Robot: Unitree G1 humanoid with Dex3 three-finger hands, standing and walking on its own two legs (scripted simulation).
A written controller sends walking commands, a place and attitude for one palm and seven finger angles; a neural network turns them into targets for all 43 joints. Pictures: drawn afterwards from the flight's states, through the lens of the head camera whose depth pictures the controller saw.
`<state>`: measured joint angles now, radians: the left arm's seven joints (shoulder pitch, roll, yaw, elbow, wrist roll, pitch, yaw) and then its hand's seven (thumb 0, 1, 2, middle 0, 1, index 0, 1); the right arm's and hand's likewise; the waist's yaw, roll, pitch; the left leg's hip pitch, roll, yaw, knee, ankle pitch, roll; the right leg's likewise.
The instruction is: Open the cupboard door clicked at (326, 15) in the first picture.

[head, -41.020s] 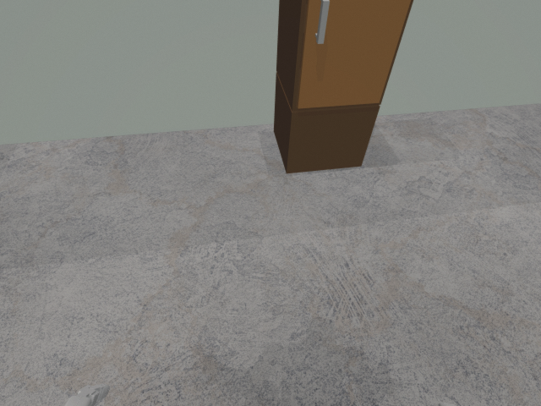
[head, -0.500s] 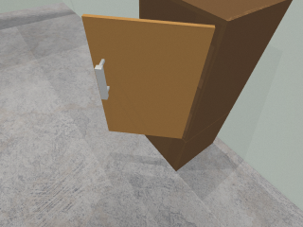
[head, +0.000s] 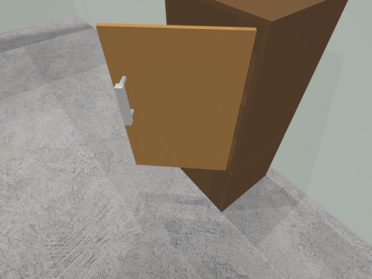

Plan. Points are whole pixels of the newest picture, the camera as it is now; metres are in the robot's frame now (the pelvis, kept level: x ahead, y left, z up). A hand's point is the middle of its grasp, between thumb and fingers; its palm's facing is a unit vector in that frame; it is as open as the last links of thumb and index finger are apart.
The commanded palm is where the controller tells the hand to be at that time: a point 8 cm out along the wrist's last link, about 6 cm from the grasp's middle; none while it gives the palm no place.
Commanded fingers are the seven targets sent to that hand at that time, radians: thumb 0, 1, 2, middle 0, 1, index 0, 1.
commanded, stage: look again from close up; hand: left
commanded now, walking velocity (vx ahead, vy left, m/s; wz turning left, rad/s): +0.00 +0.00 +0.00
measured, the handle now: (126, 101) +0.59 +0.22 +0.04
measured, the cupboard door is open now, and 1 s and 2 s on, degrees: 47 47 47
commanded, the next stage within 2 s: shuffle to correct the standing spot in 0.12 s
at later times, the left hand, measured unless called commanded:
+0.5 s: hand out of the picture +0.00 +0.19 -0.18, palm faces +0.04 -0.98 -0.18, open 7.4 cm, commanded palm none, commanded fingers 0.00 0.90 0.90 -0.20 -0.30 -0.20 -0.30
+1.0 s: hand out of the picture +0.09 +0.17 -0.17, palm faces -0.04 -0.97 -0.25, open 7.4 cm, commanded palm none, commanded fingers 0.00 0.90 0.90 -0.20 -0.30 -0.20 -0.30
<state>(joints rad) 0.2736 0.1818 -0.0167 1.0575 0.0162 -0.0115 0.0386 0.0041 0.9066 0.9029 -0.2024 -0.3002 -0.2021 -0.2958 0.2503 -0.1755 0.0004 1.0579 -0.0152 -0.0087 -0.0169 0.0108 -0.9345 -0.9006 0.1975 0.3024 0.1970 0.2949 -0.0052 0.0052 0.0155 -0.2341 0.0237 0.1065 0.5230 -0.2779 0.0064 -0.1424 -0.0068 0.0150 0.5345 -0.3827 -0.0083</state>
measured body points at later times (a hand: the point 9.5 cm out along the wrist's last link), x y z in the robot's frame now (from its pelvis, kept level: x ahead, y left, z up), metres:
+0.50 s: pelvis +0.02 +0.01 +0.00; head +0.03 +0.02 +0.44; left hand -0.01 +0.24 -0.17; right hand +0.04 -0.24 -0.15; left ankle +0.00 +0.11 -0.73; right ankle -0.06 -0.11 -0.73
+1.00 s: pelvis +0.03 -0.01 +0.00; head +0.04 -0.03 +0.44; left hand +0.10 +0.23 -0.15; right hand +0.06 -0.25 -0.16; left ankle +0.00 +0.11 -0.73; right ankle +0.04 -0.11 -0.73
